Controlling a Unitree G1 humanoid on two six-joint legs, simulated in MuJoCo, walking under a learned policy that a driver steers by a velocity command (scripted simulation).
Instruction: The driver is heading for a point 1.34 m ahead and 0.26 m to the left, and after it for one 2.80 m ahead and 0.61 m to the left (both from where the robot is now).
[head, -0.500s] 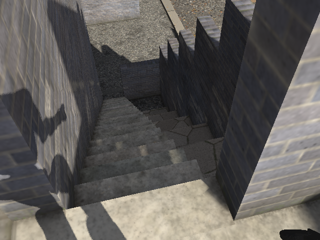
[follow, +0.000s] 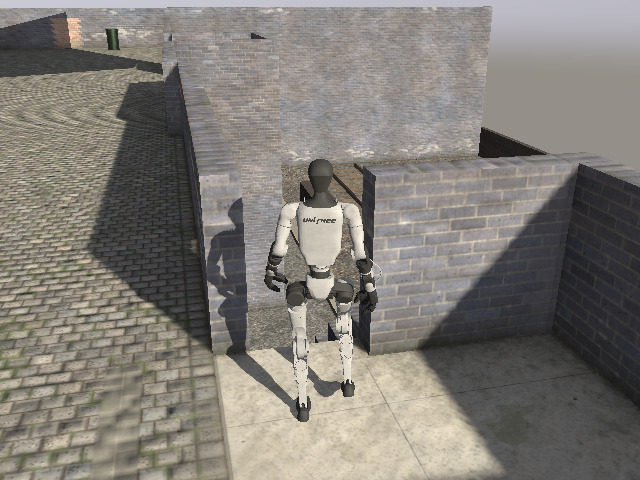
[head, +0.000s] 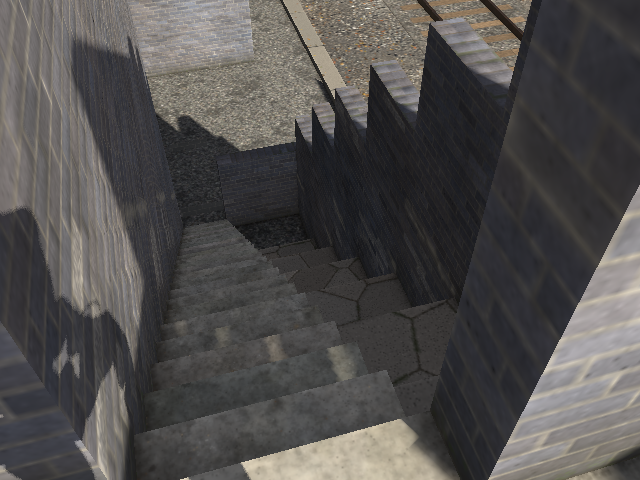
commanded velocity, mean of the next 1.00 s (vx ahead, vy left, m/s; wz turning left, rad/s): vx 0.21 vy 0.08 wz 0.00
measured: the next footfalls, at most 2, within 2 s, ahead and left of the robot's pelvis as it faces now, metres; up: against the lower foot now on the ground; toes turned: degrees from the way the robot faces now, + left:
right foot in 0.24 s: +0.27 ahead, -0.14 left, +0.00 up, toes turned -1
left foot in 0.66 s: +0.31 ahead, +0.13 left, +0.00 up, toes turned +1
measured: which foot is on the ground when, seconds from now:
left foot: down 0.00-0.24, up 0.26-0.64, down 0.66-1.00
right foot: up 0.00-0.22, down 0.24-0.68, up 0.70-0.96, down 0.98-1.00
